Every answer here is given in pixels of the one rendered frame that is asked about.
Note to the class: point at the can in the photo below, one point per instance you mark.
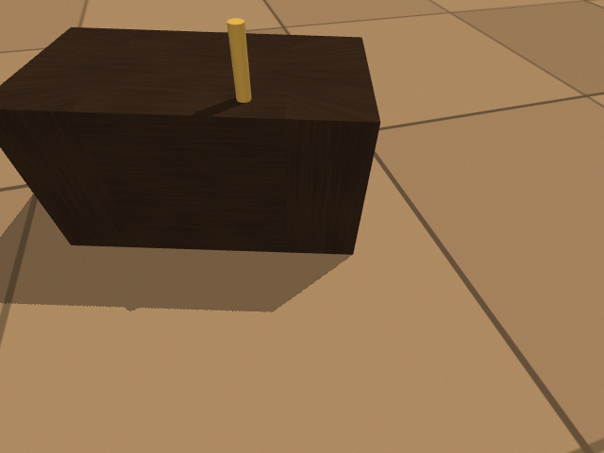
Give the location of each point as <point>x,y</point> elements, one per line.
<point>239,58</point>

